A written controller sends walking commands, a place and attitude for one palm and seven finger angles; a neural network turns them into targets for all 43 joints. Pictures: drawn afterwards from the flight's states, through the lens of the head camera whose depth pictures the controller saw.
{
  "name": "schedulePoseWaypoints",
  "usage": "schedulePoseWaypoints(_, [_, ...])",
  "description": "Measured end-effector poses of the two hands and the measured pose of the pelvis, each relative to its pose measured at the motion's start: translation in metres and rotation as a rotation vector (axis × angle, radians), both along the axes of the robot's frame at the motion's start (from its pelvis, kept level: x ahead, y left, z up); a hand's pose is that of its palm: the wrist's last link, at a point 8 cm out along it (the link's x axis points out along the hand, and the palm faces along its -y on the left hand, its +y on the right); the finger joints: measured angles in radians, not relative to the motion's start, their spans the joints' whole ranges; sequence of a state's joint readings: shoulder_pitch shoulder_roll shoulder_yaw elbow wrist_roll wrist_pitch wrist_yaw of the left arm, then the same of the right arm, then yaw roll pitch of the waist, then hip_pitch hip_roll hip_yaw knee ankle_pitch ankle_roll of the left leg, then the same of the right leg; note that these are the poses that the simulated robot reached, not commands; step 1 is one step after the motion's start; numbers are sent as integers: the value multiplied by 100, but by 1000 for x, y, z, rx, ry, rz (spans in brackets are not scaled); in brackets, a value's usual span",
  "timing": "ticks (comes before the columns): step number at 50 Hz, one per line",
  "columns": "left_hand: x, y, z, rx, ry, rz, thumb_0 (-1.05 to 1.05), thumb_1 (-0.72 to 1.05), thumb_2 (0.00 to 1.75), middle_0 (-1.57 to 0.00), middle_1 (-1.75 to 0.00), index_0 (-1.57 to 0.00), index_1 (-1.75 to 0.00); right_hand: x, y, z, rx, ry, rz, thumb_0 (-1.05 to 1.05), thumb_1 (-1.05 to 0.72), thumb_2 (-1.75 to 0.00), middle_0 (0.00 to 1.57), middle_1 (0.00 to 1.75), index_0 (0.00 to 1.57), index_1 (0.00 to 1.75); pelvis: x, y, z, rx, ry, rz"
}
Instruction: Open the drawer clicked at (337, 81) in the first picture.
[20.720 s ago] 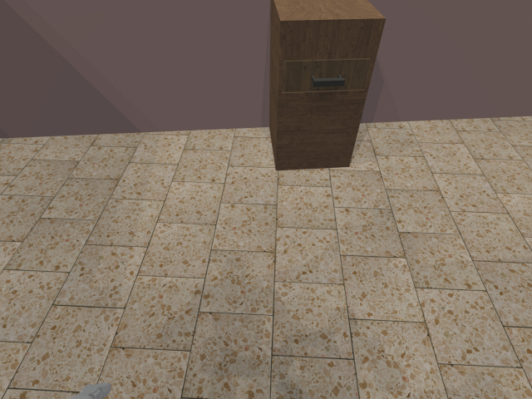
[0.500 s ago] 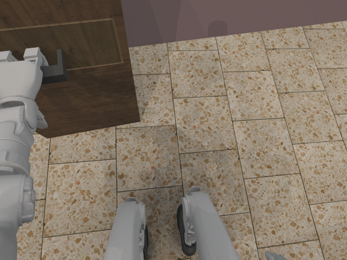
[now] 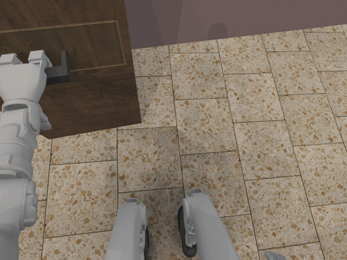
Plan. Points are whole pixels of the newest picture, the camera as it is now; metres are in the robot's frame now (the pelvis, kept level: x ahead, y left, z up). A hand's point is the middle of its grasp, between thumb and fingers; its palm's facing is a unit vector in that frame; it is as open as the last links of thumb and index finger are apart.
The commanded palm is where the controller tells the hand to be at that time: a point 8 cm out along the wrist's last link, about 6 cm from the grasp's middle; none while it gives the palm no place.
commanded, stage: close the thumb around the handle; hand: left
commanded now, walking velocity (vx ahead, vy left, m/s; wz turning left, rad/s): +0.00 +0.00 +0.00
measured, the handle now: (36, 68) +0.54 +0.30 -0.03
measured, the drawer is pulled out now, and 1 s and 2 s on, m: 0.00 0.01 0.05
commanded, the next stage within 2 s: pull the drawer open in 0.64 s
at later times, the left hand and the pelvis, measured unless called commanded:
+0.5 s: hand (36, 93) +0.49 +0.30 -0.05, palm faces -0.04 +0.00 -1.00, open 6.4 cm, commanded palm +0.48 +0.27 +0.00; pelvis +0.00 +0.00 +0.00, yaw +0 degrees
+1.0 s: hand (36, 97) +0.48 +0.29 -0.05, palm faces -0.05 -0.03 -1.00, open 6.1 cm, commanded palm +0.46 +0.27 +0.00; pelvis +0.01 +0.00 +0.01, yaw +0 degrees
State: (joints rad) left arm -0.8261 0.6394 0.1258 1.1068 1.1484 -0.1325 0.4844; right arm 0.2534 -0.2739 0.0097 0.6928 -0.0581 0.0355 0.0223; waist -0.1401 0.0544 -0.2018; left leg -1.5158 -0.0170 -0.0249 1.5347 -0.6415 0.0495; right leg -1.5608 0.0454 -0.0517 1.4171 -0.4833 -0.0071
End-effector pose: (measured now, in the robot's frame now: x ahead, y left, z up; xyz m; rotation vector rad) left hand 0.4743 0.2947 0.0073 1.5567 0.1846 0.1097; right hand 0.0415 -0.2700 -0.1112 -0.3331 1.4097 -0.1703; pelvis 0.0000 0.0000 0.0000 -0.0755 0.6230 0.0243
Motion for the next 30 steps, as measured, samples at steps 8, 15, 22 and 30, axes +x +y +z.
schedulePoseWaypoints(8, [0, 1, -1, 3, -24, -2, 0, -28, 39, -32, -123, -33, -122, 2, -1, -1, -4, 8, 2, 0, -91, -90, 20, 30, 21, 30, 0, 2, -1, -3, 1, 2])
schedulePoseWaypoints(15, [-1, 0, 0, 5, -12, 8, 0, 5, 53, -34, -126, -36, -126, 3, 3, 0, 8, 7, -3, 0, -91, -90, 20, 30, 21, 30, 1, 2, 2, -3, -2, 1])
schedulePoseWaypoints(22, [-2, -1, 2, 7, -2, 11, 0, 42, 69, -36, -130, -38, -130, 3, 4, 1, 15, 7, -4, 0, -91, -90, 20, 30, 21, 30, 2, 1, 4, 1, -5, 2])
schedulePoseWaypoints(30, [-1, -2, 1, 14, -10, 12, 0, 64, 79, -38, -134, -38, -134, 1, 0, 0, 11, 16, -1, 0, -91, -90, 20, 30, 21, 30, 2, -2, 3, 3, -1, 3])
